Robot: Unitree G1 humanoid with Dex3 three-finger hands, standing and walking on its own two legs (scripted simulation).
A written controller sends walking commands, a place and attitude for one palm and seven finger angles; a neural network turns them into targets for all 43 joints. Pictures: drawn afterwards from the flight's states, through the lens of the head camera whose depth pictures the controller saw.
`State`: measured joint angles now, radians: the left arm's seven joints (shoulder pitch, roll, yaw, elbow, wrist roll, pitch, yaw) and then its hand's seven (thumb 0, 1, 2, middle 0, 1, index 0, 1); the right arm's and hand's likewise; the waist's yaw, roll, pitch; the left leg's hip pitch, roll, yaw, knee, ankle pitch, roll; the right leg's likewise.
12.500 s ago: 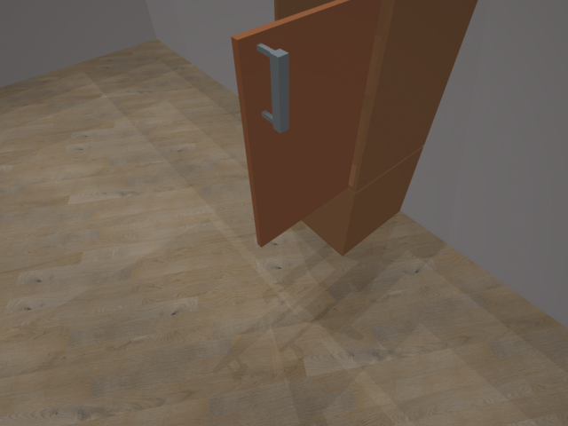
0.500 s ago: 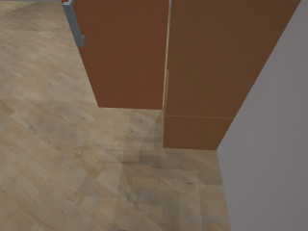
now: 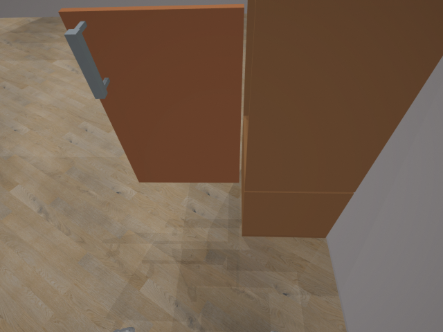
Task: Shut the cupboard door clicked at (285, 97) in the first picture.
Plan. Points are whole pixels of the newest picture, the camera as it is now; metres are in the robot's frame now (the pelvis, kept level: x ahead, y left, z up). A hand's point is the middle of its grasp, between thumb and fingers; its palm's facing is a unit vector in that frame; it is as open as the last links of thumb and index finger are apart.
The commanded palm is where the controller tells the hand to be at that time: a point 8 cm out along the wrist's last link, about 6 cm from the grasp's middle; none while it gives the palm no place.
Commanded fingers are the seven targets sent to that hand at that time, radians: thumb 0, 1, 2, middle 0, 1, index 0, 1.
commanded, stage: take the last steps up to it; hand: left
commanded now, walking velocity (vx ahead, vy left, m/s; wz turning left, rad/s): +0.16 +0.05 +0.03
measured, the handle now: (91, 61) +0.61 +0.31 +0.17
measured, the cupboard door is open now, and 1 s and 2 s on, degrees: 90 90 90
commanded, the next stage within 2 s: come to a stop and stand still in 0.04 s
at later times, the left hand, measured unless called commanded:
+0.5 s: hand out of the picture +0.11 +0.22 -0.17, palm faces +0.02 -0.98 -0.19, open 7.3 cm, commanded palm none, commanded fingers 0.00 0.90 0.90 -0.20 -0.30 -0.20 -0.30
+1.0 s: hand out of the picture +0.12 +0.16 -0.16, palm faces +0.00 -0.98 -0.19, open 7.2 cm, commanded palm none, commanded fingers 0.00 0.90 0.90 -0.20 -0.30 -0.20 -0.30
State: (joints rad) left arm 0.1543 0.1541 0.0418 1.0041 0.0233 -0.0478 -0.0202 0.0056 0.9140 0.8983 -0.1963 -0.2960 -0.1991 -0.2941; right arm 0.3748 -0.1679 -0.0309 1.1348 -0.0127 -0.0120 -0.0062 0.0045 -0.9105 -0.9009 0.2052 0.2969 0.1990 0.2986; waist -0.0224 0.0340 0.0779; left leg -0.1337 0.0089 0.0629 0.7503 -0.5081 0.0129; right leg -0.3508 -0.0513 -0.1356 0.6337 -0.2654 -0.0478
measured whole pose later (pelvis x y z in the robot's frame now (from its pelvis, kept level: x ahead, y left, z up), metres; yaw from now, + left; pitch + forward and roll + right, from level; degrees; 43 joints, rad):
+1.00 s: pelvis +0.08 -0.02 +0.01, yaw -1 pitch +0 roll +0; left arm 0.20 0.17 0.02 1.07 0.01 0.00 0.03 0.01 0.94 0.90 -0.20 -0.30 -0.20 -0.29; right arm 0.24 -0.17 -0.04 1.12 -0.01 0.02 -0.03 0.00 -0.91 -0.90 0.20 0.30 0.19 0.30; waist -0.01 -0.01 0.04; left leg -0.20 0.03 0.04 0.50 -0.30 0.00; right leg -0.20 0.01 -0.08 0.50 -0.30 -0.04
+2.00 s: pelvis +0.10 +0.01 +0.01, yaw -2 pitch +0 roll +0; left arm 0.27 0.19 0.01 1.07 0.02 0.00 0.02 0.00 0.91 0.90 -0.20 -0.30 -0.20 -0.29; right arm 0.27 -0.20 0.01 1.07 -0.02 0.00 -0.01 0.00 -0.91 -0.90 0.20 0.30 0.20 0.30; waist 0.02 -0.01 0.01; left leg -0.19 -0.01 0.06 0.55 -0.37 0.04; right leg -0.19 -0.04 -0.06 0.53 -0.35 0.01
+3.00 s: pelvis +0.19 +0.13 +0.01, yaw -1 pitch +1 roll +0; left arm 0.27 0.23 0.05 1.02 0.02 0.05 0.02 0.01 0.92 0.90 -0.19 -0.30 -0.20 -0.29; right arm 0.16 -0.13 0.00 0.96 -0.02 0.00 -0.03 -0.01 -0.93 -0.90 0.21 0.30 0.20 0.30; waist 0.02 -0.06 0.05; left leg -0.32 0.03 0.10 0.48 -0.18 0.03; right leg -0.40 -0.01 -0.02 1.01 -0.47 0.02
